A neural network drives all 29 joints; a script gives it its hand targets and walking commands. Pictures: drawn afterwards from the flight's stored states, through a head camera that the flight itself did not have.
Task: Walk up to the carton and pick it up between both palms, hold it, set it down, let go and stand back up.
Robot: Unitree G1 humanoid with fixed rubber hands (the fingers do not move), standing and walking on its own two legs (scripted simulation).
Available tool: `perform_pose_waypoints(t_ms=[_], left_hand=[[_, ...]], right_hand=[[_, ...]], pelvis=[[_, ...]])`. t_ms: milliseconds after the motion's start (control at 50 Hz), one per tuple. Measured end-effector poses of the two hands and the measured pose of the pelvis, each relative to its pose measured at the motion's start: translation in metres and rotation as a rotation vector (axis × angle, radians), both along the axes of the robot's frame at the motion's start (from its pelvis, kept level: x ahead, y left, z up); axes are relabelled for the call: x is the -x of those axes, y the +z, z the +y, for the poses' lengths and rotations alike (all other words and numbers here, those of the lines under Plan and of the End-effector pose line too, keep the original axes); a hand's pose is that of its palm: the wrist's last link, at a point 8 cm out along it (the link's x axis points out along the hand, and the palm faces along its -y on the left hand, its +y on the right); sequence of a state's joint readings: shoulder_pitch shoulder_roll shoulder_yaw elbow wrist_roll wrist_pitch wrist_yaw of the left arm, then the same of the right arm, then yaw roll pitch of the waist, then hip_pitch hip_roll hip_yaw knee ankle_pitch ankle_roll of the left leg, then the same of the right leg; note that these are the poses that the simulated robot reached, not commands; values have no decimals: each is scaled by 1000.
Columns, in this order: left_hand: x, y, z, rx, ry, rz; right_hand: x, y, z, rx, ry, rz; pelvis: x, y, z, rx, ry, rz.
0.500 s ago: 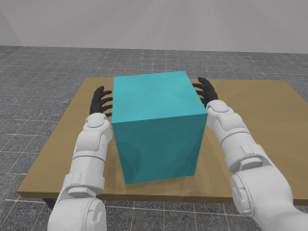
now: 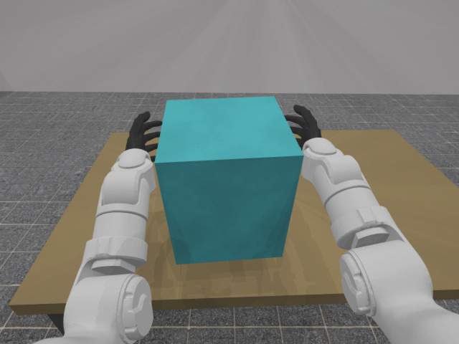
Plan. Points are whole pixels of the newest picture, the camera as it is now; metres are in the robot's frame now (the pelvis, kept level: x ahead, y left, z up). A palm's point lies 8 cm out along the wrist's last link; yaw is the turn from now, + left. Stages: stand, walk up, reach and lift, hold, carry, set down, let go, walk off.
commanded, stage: reach and lift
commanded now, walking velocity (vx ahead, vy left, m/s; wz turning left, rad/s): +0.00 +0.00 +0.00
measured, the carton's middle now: (225, 180) +0.41 +0.01 +0.14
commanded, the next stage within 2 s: hold in 1.24 s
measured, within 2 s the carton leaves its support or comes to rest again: neither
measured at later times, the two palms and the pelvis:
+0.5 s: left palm (136, 138) +0.38 +0.16 +0.25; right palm (313, 131) +0.40 -0.14 +0.25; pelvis +0.00 +0.00 +0.00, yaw +0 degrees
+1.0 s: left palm (136, 129) +0.38 +0.16 +0.26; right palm (319, 119) +0.40 -0.14 +0.28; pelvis +0.00 +0.00 +0.00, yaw +0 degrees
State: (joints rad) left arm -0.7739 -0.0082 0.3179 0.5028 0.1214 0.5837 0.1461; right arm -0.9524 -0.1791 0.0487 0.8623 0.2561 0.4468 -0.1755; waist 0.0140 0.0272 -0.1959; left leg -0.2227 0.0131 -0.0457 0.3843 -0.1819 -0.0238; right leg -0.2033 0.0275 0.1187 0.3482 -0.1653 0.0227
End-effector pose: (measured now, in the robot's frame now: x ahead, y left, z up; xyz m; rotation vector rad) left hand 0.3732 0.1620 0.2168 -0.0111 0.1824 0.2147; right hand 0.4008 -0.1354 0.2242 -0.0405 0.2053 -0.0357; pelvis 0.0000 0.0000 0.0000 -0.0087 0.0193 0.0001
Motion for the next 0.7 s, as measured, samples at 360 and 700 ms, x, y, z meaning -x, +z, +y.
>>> perform_pose_waypoints(t_ms=[360,700], left_hand=[[-8,25,-1,-19,-32,2],[-8,37,0,-21,-33,-4]], right_hand=[[0,25,-2,3,-29,-5],[0,35,-1,-37,-35,-8]], pelvis=[[-1,0,0,0,0,-5],[-3,0,0,0,0,-3]])
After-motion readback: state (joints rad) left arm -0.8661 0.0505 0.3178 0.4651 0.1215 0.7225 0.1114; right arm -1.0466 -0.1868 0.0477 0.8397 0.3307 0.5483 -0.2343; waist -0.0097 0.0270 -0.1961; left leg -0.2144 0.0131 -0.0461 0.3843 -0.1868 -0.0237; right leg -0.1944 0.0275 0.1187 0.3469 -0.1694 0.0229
